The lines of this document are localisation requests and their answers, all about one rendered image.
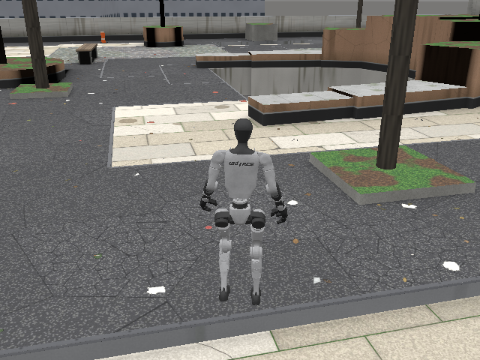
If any left robot forearm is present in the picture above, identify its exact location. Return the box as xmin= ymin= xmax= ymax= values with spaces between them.
xmin=202 ymin=179 xmax=214 ymax=202

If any robot left hand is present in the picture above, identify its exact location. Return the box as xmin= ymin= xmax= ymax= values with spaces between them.
xmin=200 ymin=198 xmax=217 ymax=212

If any right robot upper arm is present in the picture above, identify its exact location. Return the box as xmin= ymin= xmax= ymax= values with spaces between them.
xmin=258 ymin=152 xmax=278 ymax=194

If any right robot forearm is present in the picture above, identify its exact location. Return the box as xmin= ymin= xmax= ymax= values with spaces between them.
xmin=271 ymin=182 xmax=286 ymax=211

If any left robot shin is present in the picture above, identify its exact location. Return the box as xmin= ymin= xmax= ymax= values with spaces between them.
xmin=219 ymin=239 xmax=230 ymax=292

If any left robot upper arm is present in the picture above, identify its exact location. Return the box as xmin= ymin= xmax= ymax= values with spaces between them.
xmin=206 ymin=150 xmax=227 ymax=191

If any robot right hand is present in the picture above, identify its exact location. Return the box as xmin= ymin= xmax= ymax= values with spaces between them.
xmin=271 ymin=207 xmax=288 ymax=224

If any right robot shin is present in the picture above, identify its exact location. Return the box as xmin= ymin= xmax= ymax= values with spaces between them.
xmin=251 ymin=247 xmax=263 ymax=296

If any robot shin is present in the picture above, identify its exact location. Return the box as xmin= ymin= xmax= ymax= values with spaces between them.
xmin=251 ymin=247 xmax=263 ymax=296
xmin=219 ymin=239 xmax=230 ymax=292

